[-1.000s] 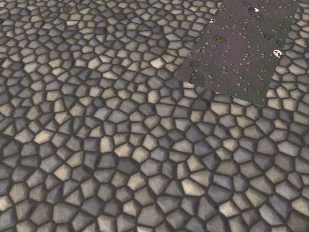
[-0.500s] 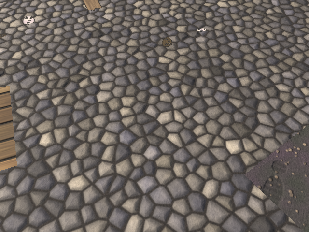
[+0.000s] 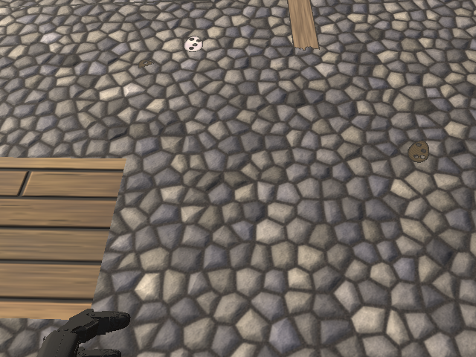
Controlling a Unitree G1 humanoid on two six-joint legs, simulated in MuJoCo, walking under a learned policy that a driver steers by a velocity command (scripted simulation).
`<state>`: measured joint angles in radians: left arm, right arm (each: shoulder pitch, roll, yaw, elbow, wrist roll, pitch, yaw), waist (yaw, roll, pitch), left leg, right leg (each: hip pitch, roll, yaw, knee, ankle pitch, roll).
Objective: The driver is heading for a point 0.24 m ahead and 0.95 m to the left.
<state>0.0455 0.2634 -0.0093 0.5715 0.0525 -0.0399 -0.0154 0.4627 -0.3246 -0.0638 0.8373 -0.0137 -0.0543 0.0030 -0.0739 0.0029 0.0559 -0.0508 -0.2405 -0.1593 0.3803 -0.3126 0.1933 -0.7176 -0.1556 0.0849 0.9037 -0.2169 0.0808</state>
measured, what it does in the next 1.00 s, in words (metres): walks ahead, turning left: right foot, then left foot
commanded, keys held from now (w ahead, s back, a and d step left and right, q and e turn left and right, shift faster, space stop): w+q+shift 0.48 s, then w+shift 0.22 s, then shift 0.28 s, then q+shift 0.02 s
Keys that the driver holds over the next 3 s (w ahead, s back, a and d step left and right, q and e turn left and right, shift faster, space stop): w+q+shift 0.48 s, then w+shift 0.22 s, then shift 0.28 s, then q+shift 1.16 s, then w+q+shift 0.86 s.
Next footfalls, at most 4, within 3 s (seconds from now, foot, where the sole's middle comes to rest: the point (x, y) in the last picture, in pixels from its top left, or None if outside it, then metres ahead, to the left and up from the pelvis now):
0.14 right None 0.35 -0.18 -0.77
0.58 left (183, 283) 0.67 0.16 -0.77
0.98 right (136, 177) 1.09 0.32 -0.77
1.46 left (92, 233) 0.87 0.45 -0.77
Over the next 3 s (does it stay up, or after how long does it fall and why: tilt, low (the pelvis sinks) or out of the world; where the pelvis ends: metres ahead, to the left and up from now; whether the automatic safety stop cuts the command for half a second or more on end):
stays up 0.63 0.77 0.00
